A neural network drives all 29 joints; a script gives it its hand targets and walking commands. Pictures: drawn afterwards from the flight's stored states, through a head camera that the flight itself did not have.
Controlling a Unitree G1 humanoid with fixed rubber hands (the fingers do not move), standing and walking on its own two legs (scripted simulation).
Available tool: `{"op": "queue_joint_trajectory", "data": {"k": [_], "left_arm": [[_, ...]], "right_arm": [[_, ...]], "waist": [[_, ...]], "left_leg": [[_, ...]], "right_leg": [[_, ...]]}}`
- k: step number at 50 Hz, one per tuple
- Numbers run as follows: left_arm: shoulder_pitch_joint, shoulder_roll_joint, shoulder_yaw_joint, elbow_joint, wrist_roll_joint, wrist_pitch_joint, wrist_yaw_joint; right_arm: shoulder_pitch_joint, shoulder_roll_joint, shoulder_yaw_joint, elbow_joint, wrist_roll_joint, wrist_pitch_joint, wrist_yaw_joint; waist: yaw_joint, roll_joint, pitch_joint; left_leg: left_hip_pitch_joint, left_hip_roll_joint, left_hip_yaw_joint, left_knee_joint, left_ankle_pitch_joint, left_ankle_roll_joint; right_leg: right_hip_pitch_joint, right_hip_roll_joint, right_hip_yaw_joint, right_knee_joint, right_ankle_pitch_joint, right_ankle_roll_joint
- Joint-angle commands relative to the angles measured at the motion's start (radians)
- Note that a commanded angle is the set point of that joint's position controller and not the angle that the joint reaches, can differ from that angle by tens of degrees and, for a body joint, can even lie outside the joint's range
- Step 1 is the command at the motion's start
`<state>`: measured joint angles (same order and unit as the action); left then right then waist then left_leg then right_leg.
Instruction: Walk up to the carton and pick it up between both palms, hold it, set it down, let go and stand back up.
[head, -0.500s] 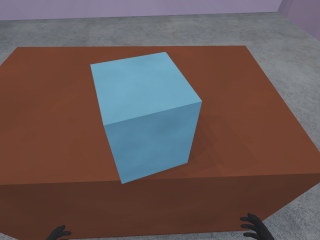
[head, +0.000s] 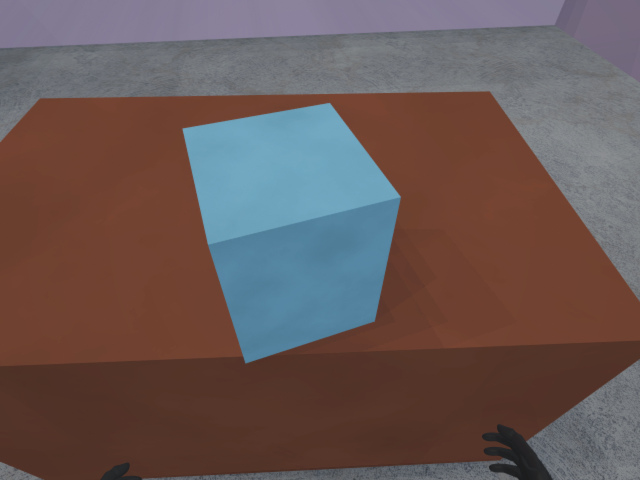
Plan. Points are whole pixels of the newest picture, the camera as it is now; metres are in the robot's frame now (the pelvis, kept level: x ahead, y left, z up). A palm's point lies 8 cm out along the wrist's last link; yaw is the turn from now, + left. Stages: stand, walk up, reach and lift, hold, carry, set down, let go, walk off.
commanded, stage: stand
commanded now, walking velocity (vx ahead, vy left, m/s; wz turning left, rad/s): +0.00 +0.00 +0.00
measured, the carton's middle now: (287, 233) +0.42 +0.05 +0.08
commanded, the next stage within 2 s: walk up in 0.14 s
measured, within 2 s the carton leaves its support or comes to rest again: neither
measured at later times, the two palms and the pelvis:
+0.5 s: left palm out of the picture +0.09 +0.31 -0.10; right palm out of the picture +0.10 -0.26 -0.10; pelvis -0.03 +0.01 +0.00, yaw +1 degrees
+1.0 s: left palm out of the picture -0.04 +0.33 -0.12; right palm out of the picture +0.03 -0.27 -0.10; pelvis -0.09 +0.02 -0.01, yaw +2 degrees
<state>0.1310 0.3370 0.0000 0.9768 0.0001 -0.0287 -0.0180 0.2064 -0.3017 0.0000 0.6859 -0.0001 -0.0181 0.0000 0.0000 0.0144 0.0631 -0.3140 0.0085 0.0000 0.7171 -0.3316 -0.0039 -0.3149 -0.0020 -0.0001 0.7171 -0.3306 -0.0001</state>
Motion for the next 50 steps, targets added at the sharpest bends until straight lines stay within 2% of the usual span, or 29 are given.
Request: {"op": "queue_joint_trajectory", "data": {"k": [1, 2, 6, 7, 9, 11, 13, 16, 17, 19, 20, 21, 22, 25, 26, 28, 29, 30, 31, 32, 34, 37, 40, 41, 43, 46, 48, 49, 50], "left_arm": [[-0.070, 0.220, 0.059, -0.071, 0.002, -0.012, 0.002], [-0.103, 0.222, 0.057, -0.068, 0.018, -0.018, 0.005], [-0.073, 0.220, 0.060, -0.055, 0.009, -0.020, 0.011], [-0.067, 0.236, 0.072, -0.052, 0.013, -0.021, 0.008], [-0.081, 0.221, 0.056, -0.048, 0.010, -0.018, 0.009], [-0.074, 0.202, 0.054, -0.047, 0.005, -0.025, 0.010], [-0.088, 0.206, 0.047, -0.041, 0.004, -0.026, 0.017], [-0.102, 0.204, 0.041, -0.044, 0.006, -0.020, 0.009], [-0.093, 0.289, 0.078, -0.086, -0.005, -0.011, 0.023], [-0.016, 0.311, 0.090, -0.097, -0.011, 0.003, 0.034], [0.012, 0.342, 0.106, -0.111, -0.010, 0.006, 0.041], [-0.021, 0.378, 0.111, -0.161, -0.005, 0.005, 0.053], [-0.045, 0.383, 0.115, -0.174, 0.007, 0.008, 0.061], [-0.031, 0.365, 0.125, -0.220, 0.014, 0.005, 0.078], [-0.074, 0.350, 0.118, -0.240, 0.024, 0.007, 0.076], [-0.082, 0.339, 0.122, -0.276, 0.021, 0.011, 0.071], [-0.104, 0.322, 0.104, -0.275, 0.008, 0.026, 0.068], [-0.035, 0.264, 0.091, -0.262, -0.005, 0.043, 0.070], [-0.003, 0.194, 0.075, -0.293, -0.008, 0.045, 0.071], [-0.046, 0.274, 0.098, -0.290, -0.009, 0.046, 0.090], [-0.009, 0.305, 0.101, -0.236, -0.026, 0.048, 0.079], [0.055, 0.307, 0.108, -0.192, 0.000, 0.048, 0.057], [0.030, 0.278, 0.097, -0.181, 0.011, 0.037, 0.054], [0.054, 0.287, 0.102, -0.170, 0.013, 0.040, 0.048], [0.055, 0.269, 0.093, -0.163, 0.010, 0.035, 0.043], [0.104, 0.263, 0.098, -0.157, 0.014, 0.019, 0.031], [0.197, 0.251, 0.100, -0.128, 0.018, 0.000, 0.024], [0.208, 0.254, 0.100, -0.131, 0.034, -0.002, 0.026], [0.203, 0.296, 0.104, -0.140, 0.042, -0.015, 0.029]], "right_arm": [[-0.089, -0.245, -0.065, 0.021, -0.017, -0.040, -0.003], [-0.036, -0.236, -0.064, 0.048, -0.022, -0.031, 0.000], [-0.048, -0.267, -0.075, 0.063, -0.022, -0.031, -0.012], [-0.053, -0.276, -0.071, 0.069, -0.026, -0.034, -0.013], [-0.094, -0.248, -0.066, 0.039, -0.014, -0.040, -0.008], [-0.088, -0.270, -0.075, 0.070, -0.022, -0.047, -0.010], [-0.046, -0.259, -0.067, 0.075, -0.020, -0.038, -0.007], [-0.055, -0.236, -0.055, 0.066, -0.018, -0.046, -0.008], [-0.065, -0.301, -0.091, 0.041, -0.018, -0.003, -0.010], [-0.051, -0.286, -0.107, 0.011, -0.008, 0.031, -0.013], [-0.050, -0.268, -0.108, -0.015, -0.017, 0.048, -0.015], [-0.007, -0.264, -0.113, -0.012, -0.013, 0.065, -0.014], [-0.029, -0.265, -0.117, -0.018, -0.021, 0.072, -0.011], [0.020, -0.258, -0.123, -0.030, -0.022, 0.080, 0.005], [0.039, -0.251, -0.117, -0.019, -0.026, 0.078, 0.007], [0.135, -0.275, -0.132, 0.000, -0.031, 0.064, 0.012], [0.193, -0.250, -0.137, 0.047, -0.031, 0.054, 0.010], [0.179, -0.319, -0.151, 0.028, -0.062, 0.049, 0.008], [0.098, -0.372, -0.147, -0.019, -0.062, 0.035, -0.003], [0.054, -0.481, -0.165, -0.038, -0.055, 0.033, 0.003], [-0.029, -0.395, -0.144, -0.040, -0.041, 0.021, -0.008], [0.044, -0.349, -0.136, -0.041, -0.036, 0.007, -0.021], [0.109, -0.331, -0.132, -0.027, -0.026, -0.011, -0.033], [0.101, -0.344, -0.134, -0.025, -0.035, -0.015, -0.033], [0.053, -0.350, -0.122, -0.034, -0.023, -0.022, -0.032], [0.028, -0.340, -0.121, -0.014, -0.025, -0.017, -0.025], [-0.039, -0.348, -0.105, -0.006, -0.019, -0.005, -0.018], [-0.023, -0.288, -0.087, -0.004, -0.015, 0.001, -0.013], [0.010, -0.268, -0.080, -0.011, -0.008, 0.004, -0.012]], "waist": [[0.009, 0.043, -0.025], [-0.017, -0.016, -0.047], [0.007, 0.007, -0.035], [0.024, 0.076, -0.062], [0.001, -0.029, -0.070], [0.028, -0.010, -0.125], [-0.016, 0.044, -0.085], [-0.003, 0.083, -0.066], [0.009, 0.062, 0.032], [0.025, -0.061, -0.076], [0.045, -0.080, -0.082], [0.027, -0.222, -0.094], [0.032, -0.182, -0.028], [0.008, -0.114, -0.051], [-0.008, -0.177, -0.014], [-0.056, -0.162, -0.107], [-0.070, -0.160, -0.085], [-0.057, 0.099, -0.054], [-0.002, 0.225, -0.006], [-0.063, 0.237, -0.065], [-0.012, 0.084, 0.027], [-0.033, 0.122, -0.089], [-0.060, 0.111, -0.111], [-0.055, 0.109, -0.116], [-0.023, 0.171, -0.083], [-0.003, 0.173, -0.089], [0.050, 0.158, -0.121], [0.045, 0.166, -0.124], [0.038, 0.013, -0.123]], "left_leg": [[0.019, 0.096, -0.108, -0.237, -0.052, 0.063], [0.026, 0.081, -0.112, -0.263, -0.092, 0.061], [0.000, 0.121, -0.174, -0.322, -0.072, 0.087], [0.013, 0.115, -0.135, -0.296, -0.030, 0.076], [0.028, 0.113, -0.128, -0.244, 0.028, 0.066], [0.056, 0.117, -0.130, -0.246, 0.043, 0.072], [0.080, 0.107, -0.130, -0.258, 0.125, 0.063], [0.013, 0.118, -0.145, -0.275, 0.048, 0.079], [-0.049, 0.090, -0.122, -0.137, 0.365, 0.077], [0.014, 0.048, -0.047, 0.060, 0.460, 0.068], [-0.052, -0.039, 0.006, 0.243, 0.311, 0.048], [-0.058, -0.065, -0.009, 0.396, -0.083, 0.038], [-0.079, -0.068, -0.069, 0.519, -0.269, 0.034], [-0.079, 0.017, -0.105, 0.471, -0.208, 0.037], [-0.049, 0.009, -0.073, 0.344, -0.221, 0.030], [0.070, 0.047, -0.089, 0.061, -0.129, 0.054], [0.137, 0.015, -0.033, -0.123, -0.022, 0.053], [0.154, 0.129, -0.297, -0.340, -0.068, 0.068], [0.111, 0.266, -0.485, -0.360, 0.183, 0.099], [-0.040, 0.339, -0.611, -0.456, 0.171, 0.152], [-0.052, 0.237, -0.474, -0.438, 0.044, 0.087], [0.231, 0.202, -0.400, -0.336, 0.172, 0.021], [0.314, 0.273, -0.423, -0.256, 0.329, 0.112], [0.243, 0.253, -0.408, -0.271, 0.210, 0.104], [0.178, 0.279, -0.394, -0.266, 0.226, 0.214], [0.070, 0.276, -0.341, -0.232, 0.199, 0.228], [-0.108, 0.206, -0.232, -0.178, 0.065, 0.166], [-0.165, 0.177, -0.202, -0.121, -0.011, 0.132], [-0.192, 0.128, -0.155, -0.016, -0.027, 0.087]], "right_leg": [[-0.040, -0.111, 0.161, -0.286, -0.054, -0.070], [0.001, -0.084, 0.137, -0.270, -0.060, -0.064], [0.044, -0.070, 0.103, -0.236, 0.019, -0.063], [0.083, -0.091, 0.120, -0.238, 0.073, -0.053], [0.043, -0.092, 0.106, -0.241, 0.080, -0.058], [0.057, -0.098, 0.126, -0.230, 0.118, -0.066], [0.012, -0.101, 0.149, -0.227, 0.128, -0.073], [0.046, -0.087, 0.124, -0.208, 0.081, -0.073], [-0.033, -0.097, 0.115, -0.106, 0.366, -0.077], [-0.010, -0.181, 0.201, -0.118, 0.482, -0.145], [-0.010, -0.298, 0.349, -0.192, 0.527, -0.251], [-0.058, -0.398, 0.444, -0.249, 0.568, -0.330], [-0.151, -0.449, 0.513, -0.308, 0.544, -0.379], [-0.100, -0.359, 0.342, -0.204, 0.459, -0.294], [-0.120, -0.327, 0.327, -0.204, 0.417, -0.268], [-0.104, -0.298, 0.272, -0.112, 0.338, -0.195], [-0.115, -0.221, 0.135, -0.023, 0.294, -0.143], [-0.247, -0.123, 0.097, 0.182, 0.085, -0.085], [-0.349, 0.038, 0.018, 0.330, -0.291, -0.028], [-0.255, 0.079, 0.149, 0.424, -0.356, -0.022], [-0.237, 0.068, 0.177, 0.462, -0.197, -0.029], [-0.283, 0.056, 0.177, 0.402, -0.152, 0.002], [-0.273, 0.036, 0.176, 0.359, -0.163, -0.006], [-0.233, 0.046, 0.175, 0.366, -0.174, 0.002], [-0.195, 0.018, 0.106, 0.311, -0.213, -0.022], [-0.078, -0.015, 0.027, 0.147, -0.216, -0.033], [0.180, 0.001, -0.025, -0.060, -0.017, -0.047], [0.259, 0.005, 0.031, -0.132, -0.002, -0.056], [0.244, -0.082, 0.210, -0.233, 0.003, -0.075]]}}
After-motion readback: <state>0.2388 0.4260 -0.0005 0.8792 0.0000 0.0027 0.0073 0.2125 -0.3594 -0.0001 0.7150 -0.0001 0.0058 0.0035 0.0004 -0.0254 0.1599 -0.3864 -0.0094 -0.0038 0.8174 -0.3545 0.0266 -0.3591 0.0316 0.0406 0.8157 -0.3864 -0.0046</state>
